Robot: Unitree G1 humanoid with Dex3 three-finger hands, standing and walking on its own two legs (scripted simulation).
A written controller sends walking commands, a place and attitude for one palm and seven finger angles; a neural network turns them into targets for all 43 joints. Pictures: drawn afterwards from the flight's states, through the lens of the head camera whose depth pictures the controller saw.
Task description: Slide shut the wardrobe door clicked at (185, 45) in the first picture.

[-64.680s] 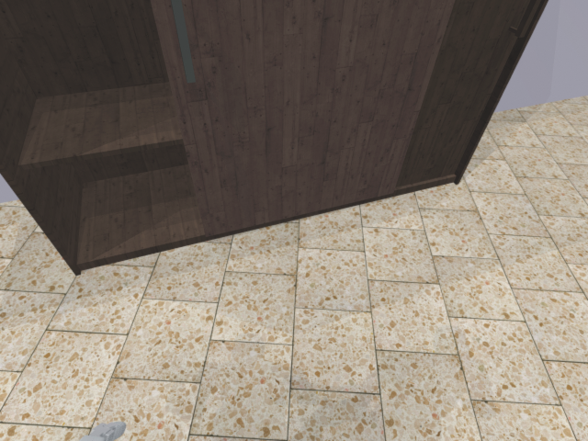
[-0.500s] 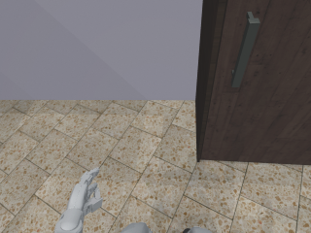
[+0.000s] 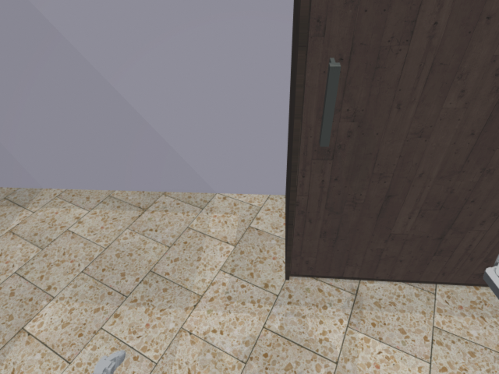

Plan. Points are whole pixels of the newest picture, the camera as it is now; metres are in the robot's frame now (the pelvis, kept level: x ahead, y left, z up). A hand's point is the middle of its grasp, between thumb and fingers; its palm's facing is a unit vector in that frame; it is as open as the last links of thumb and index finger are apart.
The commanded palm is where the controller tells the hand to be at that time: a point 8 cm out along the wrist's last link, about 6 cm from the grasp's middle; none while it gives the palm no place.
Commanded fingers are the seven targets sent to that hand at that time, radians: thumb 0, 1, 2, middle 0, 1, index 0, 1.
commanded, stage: stop stepping back and stand still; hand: right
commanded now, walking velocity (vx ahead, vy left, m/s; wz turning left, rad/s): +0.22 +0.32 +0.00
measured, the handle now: (327, 104) +0.71 -0.16 +0.13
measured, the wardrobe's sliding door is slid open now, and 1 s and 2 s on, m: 0.00 0.00 0.00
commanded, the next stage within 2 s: let the arm hang, fingers relaxed in 0.86 s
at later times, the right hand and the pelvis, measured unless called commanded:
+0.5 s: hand (486, 282) +0.20 -0.25 +0.17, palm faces +0.47 +0.80 -0.37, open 7.4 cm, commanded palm +0.14 -0.29 +0.20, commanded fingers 0.00 -0.90 -0.90 0.20 0.30 0.20 0.30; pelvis -0.01 +0.01 +0.01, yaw +1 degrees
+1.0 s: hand (481, 290) +0.20 -0.26 +0.14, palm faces +0.34 +0.82 -0.46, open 7.4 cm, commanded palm none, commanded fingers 0.00 -0.90 -0.90 0.20 0.30 0.20 0.30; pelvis -0.01 -0.01 +0.01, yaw +1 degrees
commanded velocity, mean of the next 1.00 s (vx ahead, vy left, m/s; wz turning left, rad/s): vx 0.01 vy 0.02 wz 0.00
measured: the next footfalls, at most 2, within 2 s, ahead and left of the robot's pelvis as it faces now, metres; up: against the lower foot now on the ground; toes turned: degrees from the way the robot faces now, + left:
left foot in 0.24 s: +0.03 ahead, +0.11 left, +0.00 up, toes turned +4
right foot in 0.54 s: +0.07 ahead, -0.11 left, +0.00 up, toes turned -4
